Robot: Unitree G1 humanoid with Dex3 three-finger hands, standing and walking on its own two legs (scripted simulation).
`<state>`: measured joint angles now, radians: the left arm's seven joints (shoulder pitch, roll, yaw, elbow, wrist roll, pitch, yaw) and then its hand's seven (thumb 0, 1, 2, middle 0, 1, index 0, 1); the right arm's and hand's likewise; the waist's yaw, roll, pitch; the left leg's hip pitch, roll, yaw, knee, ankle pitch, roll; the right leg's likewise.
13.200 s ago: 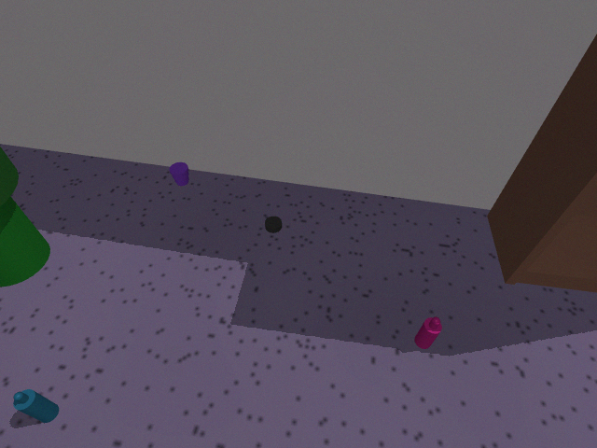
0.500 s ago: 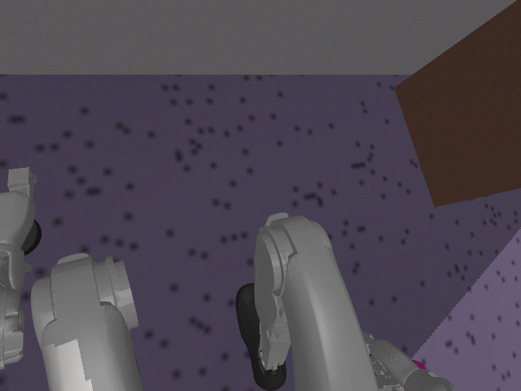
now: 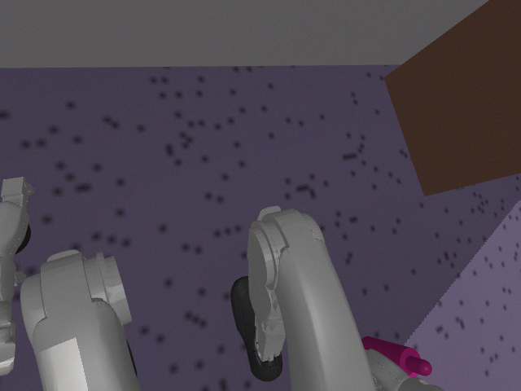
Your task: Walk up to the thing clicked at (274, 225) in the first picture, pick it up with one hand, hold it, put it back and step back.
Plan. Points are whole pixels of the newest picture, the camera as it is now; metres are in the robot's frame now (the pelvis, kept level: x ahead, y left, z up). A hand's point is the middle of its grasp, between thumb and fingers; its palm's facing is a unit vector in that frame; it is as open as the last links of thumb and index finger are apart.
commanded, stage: rest palm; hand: left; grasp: from above
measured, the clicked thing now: (0, 234) +0.37 +0.29 -0.28
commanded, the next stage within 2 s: close in 0.40 s
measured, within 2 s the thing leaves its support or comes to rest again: neither
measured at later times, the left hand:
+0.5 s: hand out of the picture +0.35 +0.29 -0.25, palm faces -0.47 -0.16 -0.87, open 14.0 cm
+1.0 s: hand out of the picture +0.37 +0.30 -0.26, palm faces -0.49 -0.18 -0.86, open 13.3 cm
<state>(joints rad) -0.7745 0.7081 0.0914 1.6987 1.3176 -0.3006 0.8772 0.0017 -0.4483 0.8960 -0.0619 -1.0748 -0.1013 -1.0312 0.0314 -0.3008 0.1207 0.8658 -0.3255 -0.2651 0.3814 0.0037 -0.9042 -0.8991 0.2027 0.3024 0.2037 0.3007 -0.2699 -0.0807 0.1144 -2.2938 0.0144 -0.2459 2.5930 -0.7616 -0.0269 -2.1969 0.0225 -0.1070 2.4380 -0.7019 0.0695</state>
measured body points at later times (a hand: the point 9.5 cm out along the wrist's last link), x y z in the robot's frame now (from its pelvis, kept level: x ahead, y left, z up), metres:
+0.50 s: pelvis +0.00 +0.00 +0.00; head +0.24 +0.11 +0.36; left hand +0.37 +0.29 -0.20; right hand +0.07 -0.26 -0.09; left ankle +0.06 +0.13 -0.26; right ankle +0.11 -0.13 -0.26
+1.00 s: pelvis +0.00 +0.00 +0.00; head +0.25 +0.12 +0.35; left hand +0.39 +0.31 -0.21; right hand +0.07 -0.27 -0.07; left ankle +0.06 +0.13 -0.26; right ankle +0.11 -0.13 -0.26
